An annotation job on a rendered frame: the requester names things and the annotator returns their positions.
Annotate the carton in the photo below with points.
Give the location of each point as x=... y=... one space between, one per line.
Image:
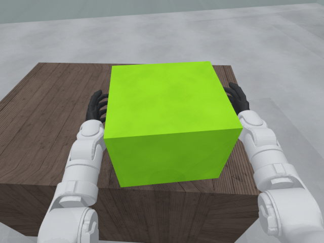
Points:
x=168 y=122

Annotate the pedestal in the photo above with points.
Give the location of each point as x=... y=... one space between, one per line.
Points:
x=39 y=122

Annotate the right robot upper arm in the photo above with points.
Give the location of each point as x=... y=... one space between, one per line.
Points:
x=290 y=215

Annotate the right robot forearm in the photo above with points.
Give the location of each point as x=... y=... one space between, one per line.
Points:
x=271 y=168

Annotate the left robot upper arm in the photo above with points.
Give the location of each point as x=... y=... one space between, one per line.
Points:
x=70 y=225

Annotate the left robot forearm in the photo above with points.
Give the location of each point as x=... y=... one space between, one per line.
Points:
x=79 y=184

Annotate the robot left hand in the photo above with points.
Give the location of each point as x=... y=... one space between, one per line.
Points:
x=94 y=107

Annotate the robot right hand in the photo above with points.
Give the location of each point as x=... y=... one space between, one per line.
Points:
x=237 y=98

